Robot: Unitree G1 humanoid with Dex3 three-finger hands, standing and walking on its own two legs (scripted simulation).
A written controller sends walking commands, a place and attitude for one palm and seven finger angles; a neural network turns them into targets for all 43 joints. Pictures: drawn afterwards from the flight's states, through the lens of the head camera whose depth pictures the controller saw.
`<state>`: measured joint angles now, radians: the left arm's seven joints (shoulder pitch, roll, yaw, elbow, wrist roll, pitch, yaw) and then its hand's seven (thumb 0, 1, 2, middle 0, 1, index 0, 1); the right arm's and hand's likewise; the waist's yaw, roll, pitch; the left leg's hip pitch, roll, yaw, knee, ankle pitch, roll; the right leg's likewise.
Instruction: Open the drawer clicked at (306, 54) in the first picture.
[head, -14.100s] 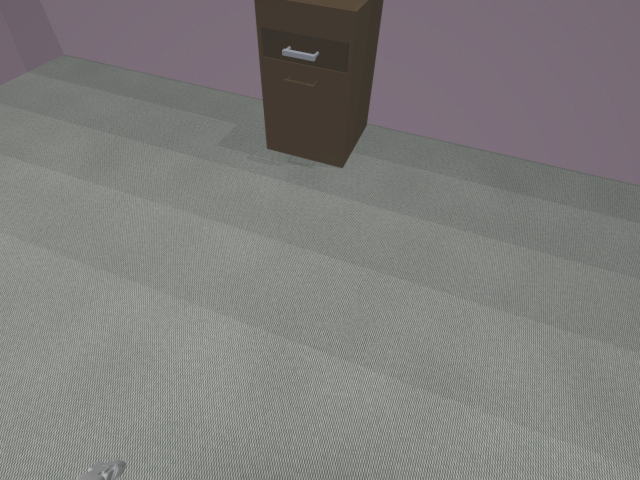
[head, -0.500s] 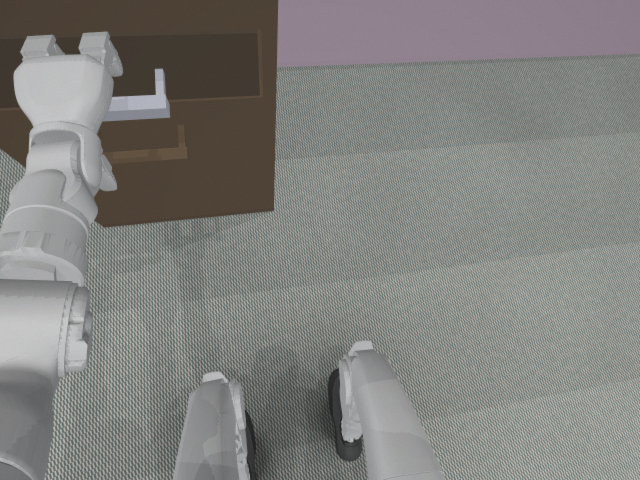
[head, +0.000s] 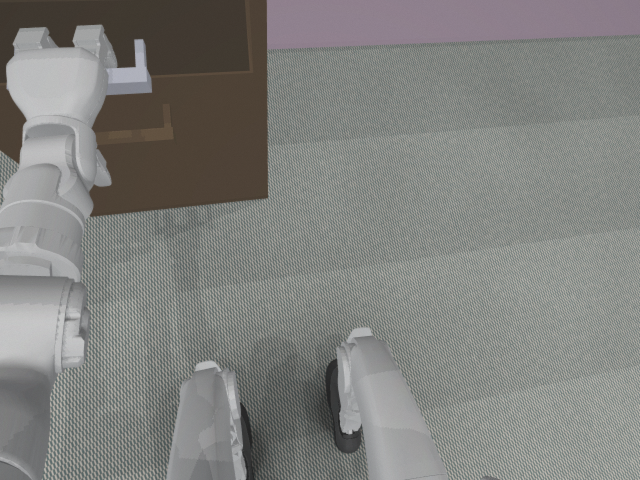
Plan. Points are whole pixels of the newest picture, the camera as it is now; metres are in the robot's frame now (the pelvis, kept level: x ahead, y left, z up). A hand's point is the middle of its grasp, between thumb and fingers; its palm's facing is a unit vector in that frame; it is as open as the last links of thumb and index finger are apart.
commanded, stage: lower the fingers behind the handle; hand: left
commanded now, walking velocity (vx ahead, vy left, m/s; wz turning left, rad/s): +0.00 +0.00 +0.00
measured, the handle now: (82, 67) +0.61 +0.21 -0.02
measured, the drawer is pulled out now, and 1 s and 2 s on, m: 0.00 0.00 0.03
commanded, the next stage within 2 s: close the thumb around the handle in 0.56 s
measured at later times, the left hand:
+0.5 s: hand (85, 116) +0.56 +0.22 -0.04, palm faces -0.05 -0.01 -1.00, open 13.8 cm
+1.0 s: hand (84, 117) +0.56 +0.22 -0.04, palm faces -0.04 -0.02 -1.00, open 10.5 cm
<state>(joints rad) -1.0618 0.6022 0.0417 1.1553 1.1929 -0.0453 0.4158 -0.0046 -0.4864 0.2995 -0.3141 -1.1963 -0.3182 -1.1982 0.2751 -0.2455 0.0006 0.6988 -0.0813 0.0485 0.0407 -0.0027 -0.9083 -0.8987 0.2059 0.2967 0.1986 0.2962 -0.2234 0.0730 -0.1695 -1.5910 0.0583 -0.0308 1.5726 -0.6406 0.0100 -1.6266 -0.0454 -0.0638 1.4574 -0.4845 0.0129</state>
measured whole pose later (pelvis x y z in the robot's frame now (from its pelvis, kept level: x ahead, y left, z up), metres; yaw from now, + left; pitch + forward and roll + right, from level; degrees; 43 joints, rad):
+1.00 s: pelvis +0.00 +0.00 -0.01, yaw +0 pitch +38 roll -5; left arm -1.06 0.61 0.04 1.12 1.18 -0.05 0.39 0.00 0.00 0.51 -0.35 -1.25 -0.35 -1.25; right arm 0.27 -0.24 0.01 0.70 -0.08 0.05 0.04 0.00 -0.91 -0.90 0.21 0.30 0.20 0.30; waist -0.22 0.08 -0.17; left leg -1.63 0.05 -0.04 1.62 -0.65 0.01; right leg -1.66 -0.05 -0.07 1.49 -0.49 0.02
